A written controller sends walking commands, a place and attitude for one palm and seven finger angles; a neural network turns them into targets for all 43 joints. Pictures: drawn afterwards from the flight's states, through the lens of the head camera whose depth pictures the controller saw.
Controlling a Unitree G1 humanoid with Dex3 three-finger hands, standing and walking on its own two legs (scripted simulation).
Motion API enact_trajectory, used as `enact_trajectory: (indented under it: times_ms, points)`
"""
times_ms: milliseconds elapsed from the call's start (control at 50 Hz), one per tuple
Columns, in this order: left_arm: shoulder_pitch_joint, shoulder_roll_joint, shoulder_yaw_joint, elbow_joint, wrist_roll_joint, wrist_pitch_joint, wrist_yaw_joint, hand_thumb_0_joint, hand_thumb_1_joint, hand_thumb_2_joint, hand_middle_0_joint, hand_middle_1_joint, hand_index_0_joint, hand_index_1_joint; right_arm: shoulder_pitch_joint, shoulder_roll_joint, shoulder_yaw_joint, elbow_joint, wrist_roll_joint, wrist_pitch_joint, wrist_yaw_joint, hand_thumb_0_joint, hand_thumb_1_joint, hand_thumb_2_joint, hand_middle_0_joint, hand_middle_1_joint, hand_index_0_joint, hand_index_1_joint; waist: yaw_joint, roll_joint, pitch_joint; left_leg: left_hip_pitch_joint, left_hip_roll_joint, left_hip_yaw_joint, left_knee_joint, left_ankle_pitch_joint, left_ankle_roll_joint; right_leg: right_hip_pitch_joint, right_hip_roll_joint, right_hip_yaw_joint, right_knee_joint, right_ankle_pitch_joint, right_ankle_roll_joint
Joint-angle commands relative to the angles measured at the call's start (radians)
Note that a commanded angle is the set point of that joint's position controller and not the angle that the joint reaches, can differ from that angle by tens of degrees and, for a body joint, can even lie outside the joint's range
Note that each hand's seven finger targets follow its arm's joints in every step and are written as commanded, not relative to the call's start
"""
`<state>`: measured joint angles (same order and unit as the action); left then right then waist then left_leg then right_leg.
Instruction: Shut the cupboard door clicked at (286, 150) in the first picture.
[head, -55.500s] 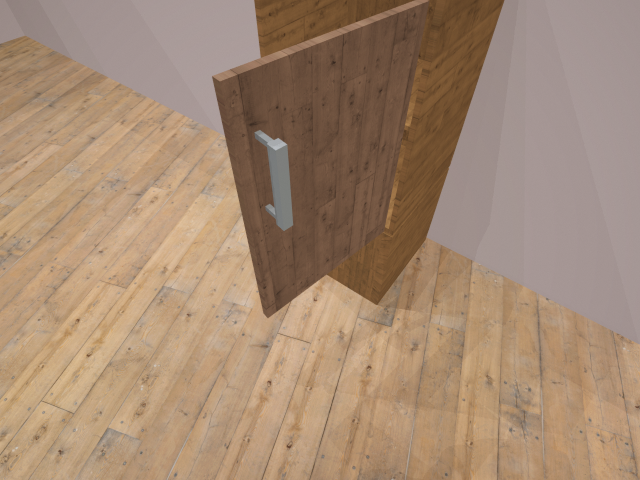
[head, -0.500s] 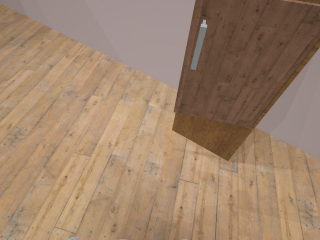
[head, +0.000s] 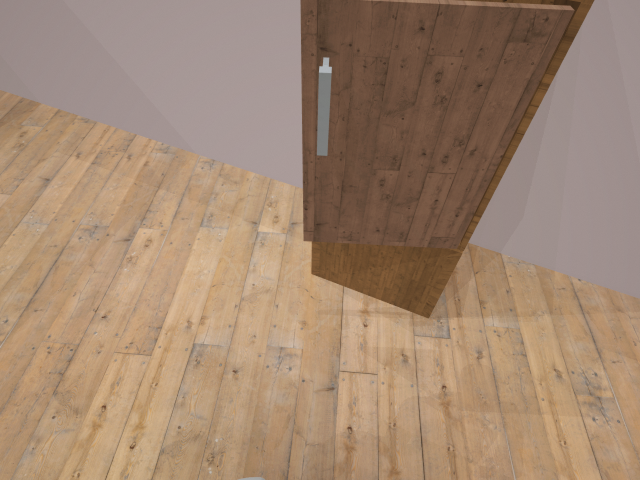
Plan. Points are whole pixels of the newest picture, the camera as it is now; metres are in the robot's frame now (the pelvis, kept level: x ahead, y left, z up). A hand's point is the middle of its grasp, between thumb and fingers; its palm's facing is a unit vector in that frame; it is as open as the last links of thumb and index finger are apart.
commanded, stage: take the last steps up to it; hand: left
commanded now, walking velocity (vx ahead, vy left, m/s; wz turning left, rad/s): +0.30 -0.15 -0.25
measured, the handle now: (324, 108) +0.70 +0.02 +0.08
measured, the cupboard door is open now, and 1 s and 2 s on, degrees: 21 21 21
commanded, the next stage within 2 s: come to a stop and stand still in 0.50 s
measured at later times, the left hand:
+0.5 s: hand (280, 374) +0.31 +0.08 -0.18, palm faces -0.22 -0.96 -0.19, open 7.4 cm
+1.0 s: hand (298, 383) +0.29 +0.05 -0.17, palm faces -0.06 -0.97 -0.23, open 7.4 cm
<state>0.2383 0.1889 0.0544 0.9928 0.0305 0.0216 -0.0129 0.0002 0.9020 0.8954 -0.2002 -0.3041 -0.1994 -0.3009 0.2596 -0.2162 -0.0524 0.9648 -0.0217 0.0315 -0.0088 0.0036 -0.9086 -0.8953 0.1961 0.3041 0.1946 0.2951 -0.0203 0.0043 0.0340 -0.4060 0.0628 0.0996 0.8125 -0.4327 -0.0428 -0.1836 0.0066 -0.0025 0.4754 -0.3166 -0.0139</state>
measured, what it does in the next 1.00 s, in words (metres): walks ahead: left foot, then right foot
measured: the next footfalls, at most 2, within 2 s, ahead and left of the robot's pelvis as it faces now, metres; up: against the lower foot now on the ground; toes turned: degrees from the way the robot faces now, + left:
left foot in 0.06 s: +0.07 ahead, +0.11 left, +0.00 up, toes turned +6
right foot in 0.48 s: +0.22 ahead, -0.26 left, +0.00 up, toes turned -7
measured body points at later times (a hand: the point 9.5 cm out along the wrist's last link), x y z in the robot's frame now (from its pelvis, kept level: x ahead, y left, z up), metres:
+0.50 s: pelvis +0.15 -0.09 -0.02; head +0.20 -0.10 +0.43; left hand +0.32 +0.13 -0.16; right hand +0.00 -0.29 -0.16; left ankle +0.03 +0.10 -0.73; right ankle +0.21 -0.21 -0.74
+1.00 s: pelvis +0.23 -0.14 +0.00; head +0.27 -0.14 +0.44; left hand +0.29 +0.10 -0.16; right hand +0.33 -0.38 -0.14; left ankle +0.29 -0.04 -0.74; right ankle +0.18 -0.24 -0.71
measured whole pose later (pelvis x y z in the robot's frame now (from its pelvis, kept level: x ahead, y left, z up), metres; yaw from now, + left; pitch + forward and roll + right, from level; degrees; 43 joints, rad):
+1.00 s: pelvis +0.23 -0.14 +0.00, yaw -8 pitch +0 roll +0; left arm 0.21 0.17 0.04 1.01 0.01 0.04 0.03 0.00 0.91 0.90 -0.20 -0.30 -0.20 -0.30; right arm 0.07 -0.17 -0.03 0.93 -0.02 0.03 -0.04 0.00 -0.91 -0.90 0.20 0.30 0.20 0.30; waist 0.04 0.01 0.09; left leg -0.32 0.02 0.09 0.53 -0.21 0.03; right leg -0.32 0.01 -0.02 0.80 -0.51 0.00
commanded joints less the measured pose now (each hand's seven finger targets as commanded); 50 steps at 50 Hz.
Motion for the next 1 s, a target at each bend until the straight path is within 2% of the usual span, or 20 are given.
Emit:
enact_trajectory:
  times_ms: [0, 20, 40, 80, 120, 220, 340, 420, 440, 460, 480, 500, 520, 580, 640, 720, 760, 820, 880, 980]
  points:
    - [-0.064, 0.146, 0.04, -0.068, -0.012, -0.018, -0.002, 0.0, 0.9, 0.9, -0.2, -0.3, -0.2, -0.3, 0.165, -0.104, -0.014, -0.021, -0.01, -0.06, -0.015, 0.0, -0.9, -0.9, 0.2, 0.3, 0.2, 0.3, -0.081, -0.022, -0.041, 0.373, 0.019, -0.023, -0.394, 0.136, 0.007, -0.246, -0.105, 0.149, 0.001, -0.116, -0.113]
    - [-0.042, 0.07, 0.024, -0.087, -0.02, -0.015, -0.014, 0.0, 0.9, 0.9, -0.2, -0.3, -0.2, -0.3, 0.251, -0.212, -0.037, 0.006, -0.028, -0.07, -0.024, 0.0, -0.9, -0.9, 0.2, 0.3, 0.2, 0.3, -0.103, 0.273, -0.056, 0.501, 0.27, -0.372, -0.529, -0.056, 0.08, -0.44, 0.022, 0.035, 0.282, -0.175, -0.044]
    - [-0.096, 0.085, 0.022, -0.13, -0.01, -0.017, -0.021, 0.0, 0.9, 0.9, -0.2, -0.3, -0.2, -0.3, 0.315, -0.282, -0.047, 0.007, -0.032, -0.068, -0.038, 0.0, -0.9, -0.9, 0.2, 0.3, 0.2, 0.3, -0.131, 0.287, -0.029, 0.472, 0.465, -0.614, -0.642, -0.183, 0.178, -0.541, 0.024, 0.01, 0.505, -0.263, -0.023]
    - [-0.142, 0.128, 0.034, -0.125, 0.01, -0.015, -0.032, 0.0, 0.9, 0.9, -0.2, -0.3, -0.2, -0.3, 0.236, -0.238, -0.032, -0.009, -0.023, -0.074, -0.038, 0.0, -0.9, -0.9, 0.2, 0.3, 0.2, 0.3, -0.083, 0.172, 0.037, 0.343, 0.448, -0.553, -0.658, -0.135, 0.182, -0.577, -0.064, 0.068, 0.7, -0.123, -0.014]
    - [-0.12, 0.108, 0.041, -0.096, 0.01, -0.009, -0.045, 0.0, 0.9, 0.9, -0.2, -0.3, -0.2, -0.3, 0.159, -0.172, -0.013, -0.021, -0.021, -0.084, -0.04, 0.0, -0.9, -0.9, 0.2, 0.3, 0.2, 0.3, -0.038, 0.119, 0.083, 0.272, 0.365, -0.344, -0.652, 0.049, 0.146, -0.536, -0.087, 0.066, 0.708, -0.003, 0.005]
    - [-0.111, 0.051, 0.023, -0.076, 0.0, 0.006, -0.051, 0.0, 0.9, 0.9, -0.2, -0.3, -0.2, -0.3, 0.183, -0.148, -0.013, 0.021, -0.016, -0.092, -0.037, 0.0, -0.9, -0.9, 0.2, 0.3, 0.2, 0.3, -0.02, 0.139, 0.049, 0.339, 0.28, -0.059, -0.607, 0.35, 0.135, -0.504, -0.086, -0.002, 0.554, 0.12, 0.031]
    - [-0.209, 0.052, 0.011, -0.09, -0.004, -0.007, -0.05, 0.0, 0.9, 0.9, -0.2, -0.3, -0.2, -0.3, 0.211, -0.146, -0.024, 0.062, -0.02, -0.08, -0.025, 0.0, -0.9, -0.9, 0.2, 0.3, 0.2, 0.3, -0.045, 0.186, 0.077, 0.315, 0.274, 0.019, -0.57, 0.454, 0.13, -0.364, -0.072, -0.08, 0.252, 0.155, 0.01]
    - [0.004, 0.105, 0.026, -0.016, -0.004, -0.036, -0.037, 0.0, 0.9, 0.9, -0.2, -0.3, -0.2, -0.3, 0.157, -0.166, -0.029, 0.069, -0.009, -0.068, -0.019, 0.0, -0.9, -0.9, 0.2, 0.3, 0.2, 0.3, 0.063, 0.142, -0.041, 0.286, 0.223, 0.08, -0.307, 0.651, 0.08, 0.003, 0.009, -0.144, 0.044, 0.177, -0.029]
    - [0.153, 0.167, 0.044, 0.033, 0.001, -0.051, -0.026, 0.0, 0.9, 0.9, -0.2, -0.3, -0.2, -0.3, 0.152, -0.138, -0.025, 0.069, 0.003, -0.072, -0.011, 0.0, -0.9, -0.9, 0.2, 0.3, 0.2, 0.3, 0.131, 0.033, -0.126, 0.137, 0.172, 0.111, -0.102, 0.56, 0.051, 0.259, -0.05, -0.065, 0.004, 0.195, -0.058]
    - [0.28, 0.272, 0.069, 0.074, 0.004, -0.064, -0.007, 0.0, 0.9, 0.9, -0.2, -0.3, -0.2, -0.3, 0.179, -0.041, -0.005, 0.048, 0.02, -0.074, -0.006, 0.0, -0.9, -0.9, 0.2, 0.3, 0.2, 0.3, 0.162, -0.274, -0.248, -0.116, 0.009, 0.12, 0.219, -0.067, 0.018, 0.485, -0.334, 0.291, -0.077, 0.274, -0.154]
    - [0.268, 0.29, 0.061, 0.068, -0.018, -0.057, 0.004, 0.0, 0.9, 0.9, -0.2, -0.3, -0.2, -0.3, 0.128, -0.039, -0.001, 0.006, 0.023, -0.062, -0.012, 0.0, -0.9, -0.9, 0.2, 0.3, 0.2, 0.3, 0.143, -0.223, -0.204, -0.148, -0.008, -0.014, 0.399, -0.238, 0.037, 0.351, -0.418, 0.387, -0.169, 0.391, -0.203]
    - [0.173, 0.255, 0.053, 0.053, -0.012, -0.059, 0.014, 0.0, 0.9, 0.9, -0.2, -0.3, -0.2, -0.3, 0.131, -0.033, -0.003, 0.024, 0.018, -0.061, -0.017, 0.0, -0.9, -0.9, 0.2, 0.3, 0.2, 0.3, 0.1, -0.298, -0.198, -0.191, 0.018, -0.074, 0.487, -0.162, 0.037, 0.305, -0.384, 0.362, -0.174, 0.426, -0.208]
    - [0.093, 0.189, 0.037, 0.032, -0.017, -0.056, 0.023, 0.0, 0.9, 0.9, -0.2, -0.3, -0.2, -0.3, 0.121, -0.055, -0.007, 0.028, 0.014, -0.059, -0.016, 0.0, -0.9, -0.9, 0.2, 0.3, 0.2, 0.3, 0.071, -0.239, -0.153, -0.197, 0.053, -0.096, 0.495, -0.089, 0.036, 0.25, -0.358, 0.28, -0.16, 0.41, -0.212]
    - [-0.012, 0.097, 0.008, 0.014, -0.009, -0.071, 0.035, 0.0, 0.9, 0.9, -0.2, -0.3, -0.2, -0.3, 0.126, -0.006, 0.004, 0.048, 0.0, -0.044, -0.009, 0.0, -0.9, -0.9, 0.2, 0.3, 0.2, 0.3, -0.007, -0.092, -0.111, -0.071, 0.073, -0.078, 0.3, -0.009, 0.024, 0.07, -0.279, 0.059, -0.146, 0.566, -0.189]
    - [-0.044, 0.056, -0.008, 0.009, -0.007, -0.075, 0.04, 0.0, 0.9, 0.9, -0.2, -0.3, -0.2, -0.3, 0.14, 0.05, 0.03, 0.064, 0.004, -0.027, -0.014, 0.0, -0.9, -0.9, 0.2, 0.3, 0.2, 0.3, -0.034, -0.074, -0.088, 0.038, 0.033, -0.054, 0.066, 0.034, 0.005, -0.032, -0.265, 0.034, -0.149, 0.733, -0.179]
    - [-0.04, 0.094, -0.005, 0.02, -0.019, -0.057, 0.052, 0.0, 0.9, 0.9, -0.2, -0.3, -0.2, -0.3, 0.101, 0.009, 0.028, 0.061, 0.015, -0.015, -0.014, 0.0, -0.9, -0.9, 0.2, 0.3, 0.2, 0.3, -0.03, -0.092, -0.072, 0.189, 0.005, -0.067, -0.281, 0.282, 0.009, -0.037, -0.24, 0.034, -0.063, 0.683, -0.128]
    - [0.005, 0.085, -0.001, 0.006, -0.025, -0.034, 0.06, 0.0, 0.9, 0.9, -0.2, -0.3, -0.2, -0.3, 0.067, -0.076, 0.008, 0.034, 0.008, -0.019, -0.019, 0.0, -0.9, -0.9, 0.2, 0.3, 0.2, 0.3, -0.001, 0.022, -0.069, 0.262, 0.123, -0.167, -0.333, 0.74, 0.075, -0.088, -0.167, 0.008, 0.001, 0.44, -0.046]
    - [0.032, 0.08, -0.002, -0.016, -0.017, -0.004, 0.062, 0.0, 0.9, 0.9, -0.2, -0.3, -0.2, -0.3, -0.018, -0.121, -0.002, -0.01, 0.007, -0.011, -0.031, 0.0, -0.9, -0.9, 0.2, 0.3, 0.2, 0.3, 0.019, 0.228, -0.03, 0.203, 0.23, -0.254, -0.407, 0.937, 0.18, -0.079, -0.067, -0.058, 0.132, 0.068, 0.011]
    - [0.037, 0.085, 0.006, -0.027, -0.017, 0.008, 0.056, 0.0, 0.9, 0.9, -0.2, -0.3, -0.2, -0.3, -0.053, -0.14, -0.012, -0.039, -0.001, -0.01, -0.039, 0.0, -0.9, -0.9, 0.2, 0.3, 0.2, 0.3, 0.019, 0.197, -0.086, 0.284, 0.277, -0.277, -0.426, 1.009, 0.253, -0.166, -0.029, -0.007, 0.356, -0.23, 0.014]
    - [0.066, 0.065, 0.012, -0.045, -0.014, 0.005, 0.05, 0.0, 0.9, 0.9, -0.2, -0.3, -0.2, -0.3, -0.106, -0.156, -0.029, -0.069, -0.002, -0.001, -0.034, 0.0, -0.9, -0.9, 0.2, 0.3, 0.2, 0.3, 0.027, 0.098, -0.152, 0.314, 0.237, -0.204, -0.359, 0.919, 0.233, -0.134, -0.011, -0.011, 0.272, -0.133, 0.021]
